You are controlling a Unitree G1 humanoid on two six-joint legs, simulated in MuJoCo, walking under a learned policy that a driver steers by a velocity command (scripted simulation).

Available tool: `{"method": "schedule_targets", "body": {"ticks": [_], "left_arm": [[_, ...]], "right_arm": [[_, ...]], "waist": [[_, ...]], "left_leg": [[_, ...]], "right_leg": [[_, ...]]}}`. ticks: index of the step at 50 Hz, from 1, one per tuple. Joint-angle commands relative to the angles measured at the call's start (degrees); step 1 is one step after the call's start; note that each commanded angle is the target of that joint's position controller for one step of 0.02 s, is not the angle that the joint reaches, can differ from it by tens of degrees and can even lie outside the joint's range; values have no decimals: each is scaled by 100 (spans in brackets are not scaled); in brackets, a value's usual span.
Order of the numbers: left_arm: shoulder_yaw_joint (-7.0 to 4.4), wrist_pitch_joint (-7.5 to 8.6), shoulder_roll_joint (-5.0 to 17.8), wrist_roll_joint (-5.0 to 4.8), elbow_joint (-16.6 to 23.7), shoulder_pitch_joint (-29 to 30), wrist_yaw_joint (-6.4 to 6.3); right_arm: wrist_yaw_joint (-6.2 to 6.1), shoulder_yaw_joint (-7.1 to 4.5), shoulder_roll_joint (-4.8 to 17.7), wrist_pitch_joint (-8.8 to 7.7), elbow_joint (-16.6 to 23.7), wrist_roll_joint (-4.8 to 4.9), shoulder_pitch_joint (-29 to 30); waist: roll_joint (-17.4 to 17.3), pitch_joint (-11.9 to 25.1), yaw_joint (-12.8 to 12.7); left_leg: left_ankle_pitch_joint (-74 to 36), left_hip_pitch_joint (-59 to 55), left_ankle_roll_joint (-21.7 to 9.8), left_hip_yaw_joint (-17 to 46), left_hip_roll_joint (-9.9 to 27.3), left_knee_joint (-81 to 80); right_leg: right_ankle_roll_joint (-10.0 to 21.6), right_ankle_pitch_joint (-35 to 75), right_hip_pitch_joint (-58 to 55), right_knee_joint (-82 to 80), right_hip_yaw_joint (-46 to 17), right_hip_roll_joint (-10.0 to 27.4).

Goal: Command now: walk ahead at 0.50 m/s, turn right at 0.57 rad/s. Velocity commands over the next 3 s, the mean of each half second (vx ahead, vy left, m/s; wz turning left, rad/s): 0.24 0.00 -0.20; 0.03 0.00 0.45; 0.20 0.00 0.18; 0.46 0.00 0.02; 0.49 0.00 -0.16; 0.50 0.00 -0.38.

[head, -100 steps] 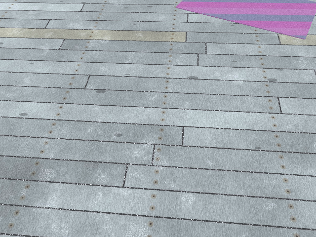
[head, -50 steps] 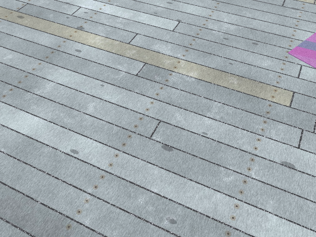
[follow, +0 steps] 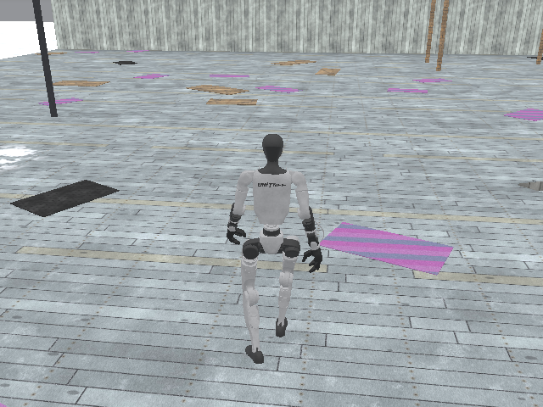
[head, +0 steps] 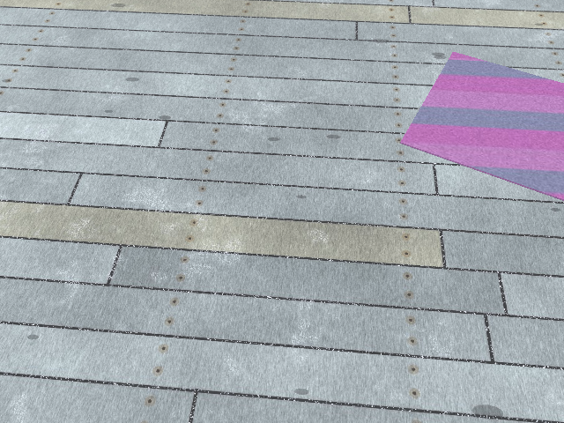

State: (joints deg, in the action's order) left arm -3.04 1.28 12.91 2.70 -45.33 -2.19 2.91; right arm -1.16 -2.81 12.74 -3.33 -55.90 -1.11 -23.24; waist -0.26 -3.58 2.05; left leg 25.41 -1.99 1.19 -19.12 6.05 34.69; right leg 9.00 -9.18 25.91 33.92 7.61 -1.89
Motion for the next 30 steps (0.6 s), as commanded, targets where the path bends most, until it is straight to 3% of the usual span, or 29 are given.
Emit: {"method": "schedule_targets", "body": {"ticks": [1,2,3,4,5,6,7,11,15,19,21,23,24,25,26,27,28,29,30], "left_arm": [[-568,-2,1867,-72,-173,-2016,-181],[-531,-66,1698,-168,-213,-2049,-217],[-457,-54,1425,-209,-235,-1709,-264],[-358,-1,1088,-210,-209,-1419,-279],[-288,35,883,-275,-157,-1101,-291],[-240,103,811,-278,-122,-1044,-283],[-206,173,752,-287,-169,-1112,-263],[-193,223,920,-230,-324,-1479,-292],[-90,159,785,-222,-407,-1608,-349],[15,155,666,-129,-574,-1645,-427],[-5,127,776,-121,-634,-1586,-482],[-61,69,930,-176,-646,-1478,-555],[-85,39,988,-215,-637,-1396,-588],[-113,40,1068,-232,-552,-1359,-613],[-91,61,905,-244,-334,-1479,-601],[-20,-47,552,-234,-275,-1613,-547],[-6,-137,592,-91,-383,-1600,-519],[-38,-183,634,-94,-365,-1331,-504],[-63,-212,686,-122,-312,-1150,-494]], "right_arm": [[114,-130,572,-94,1005,76,142],[132,-167,847,-140,1125,4,903],[137,-119,728,-212,1160,91,953],[96,-117,684,-219,989,90,726],[74,-118,648,-111,896,-11,540],[64,-100,583,13,837,-96,239],[63,-107,586,112,830,-123,223],[115,-88,505,234,894,-76,538],[125,-25,463,267,996,-29,1038],[85,36,431,242,913,25,1225],[60,10,535,219,884,10,1158],[45,-49,657,173,810,-17,860],[39,-73,669,130,721,-31,554],[24,-134,871,71,651,-44,181],[14,-274,1419,51,689,-38,-78],[56,-254,1339,145,688,125,-38],[111,-241,1202,195,737,200,177],[104,-235,1067,260,836,132,581],[78,-187,894,342,903,71,863]], "waist": [[1365,1912,-719],[324,1415,-904],[184,723,-669],[-200,351,-353],[-284,334,-104],[36,438,21],[61,478,61],[219,573,-24],[422,575,-220],[481,459,-367],[493,351,-335],[461,342,-198],[328,415,-7],[-16,687,174],[-834,1015,79],[-1447,1527,-17],[-601,1241,-146],[-321,651,-180],[-129,307,-279]], "left_leg": [[715,3967,2,1080,-734,4874],[203,4582,-66,1995,-378,4886],[-346,4548,-103,1990,-146,4493],[-555,4094,-114,1975,36,3951],[-621,3632,-84,1979,89,3647],[-563,3171,-22,1979,94,3484],[-527,3031,22,1944,54,3363],[-1224,3224,56,1763,-123,2499],[-1833,3292,-11,1724,-189,1488],[-1984,2791,-204,1675,-357,547],[-1548,2609,-352,1682,-517,301],[-1151,2383,-548,1632,-692,-118],[-1510,2035,-661,1655,-727,-657],[-3473,1271,-868,2163,-382,-941],[-6628,328,-1538,3617,827,-795],[-7420,43,-2470,4896,1678,-1175],[-6160,574,-2444,4642,1553,-1376],[-4978,1152,-2263,4275,1191,-1547],[-3971,1597,-1967,3939,832,-1746]], "right_leg": [[1650,-624,-4345,-1665,-5019,2255],[1457,-249,-4090,-1823,-4400,2084],[1275,801,-3321,-1787,-3558,1999],[968,2441,-2628,-1710,-2813,1701],[717,3103,-2179,-1751,-2227,1382],[758,3969,-1814,-1708,-1980,1373],[725,4542,-1724,-1678,-1825,1293],[395,5102,-1907,-1665,-1344,949],[70,4842,-2286,-1666,-1199,917],[-18,4729,-2500,-1626,-966,1056],[27,4885,-2615,-1348,-980,1221],[48,5201,-2794,-710,-1027,1299],[-56,5067,-2780,-160,-954,1202],[-258,4212,-2357,711,-775,914],[-544,1167,-1197,2343,-388,87],[-693,-2705,-275,3371,-615,-651],[-741,-2662,-234,3755,-1115,-243],[-794,-2362,-2,3816,-1130,-124],[-844,-2037,78,3475,-1116,27]]}}
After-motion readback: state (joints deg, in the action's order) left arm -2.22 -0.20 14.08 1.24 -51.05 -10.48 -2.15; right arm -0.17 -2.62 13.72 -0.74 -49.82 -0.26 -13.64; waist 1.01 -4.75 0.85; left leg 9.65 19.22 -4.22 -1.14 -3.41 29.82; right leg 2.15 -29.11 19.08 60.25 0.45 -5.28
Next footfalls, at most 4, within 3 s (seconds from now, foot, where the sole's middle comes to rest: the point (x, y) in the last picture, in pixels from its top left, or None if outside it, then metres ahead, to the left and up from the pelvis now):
0.50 left None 0.31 0.07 -0.75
0.96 right None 0.26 -0.12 -0.75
1.40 left None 0.22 0.08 -0.75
1.84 right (295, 355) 0.61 -0.01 -0.75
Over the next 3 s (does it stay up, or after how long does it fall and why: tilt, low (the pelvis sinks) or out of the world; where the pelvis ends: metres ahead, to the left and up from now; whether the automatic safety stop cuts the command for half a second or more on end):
stays up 1.01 0.13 0.01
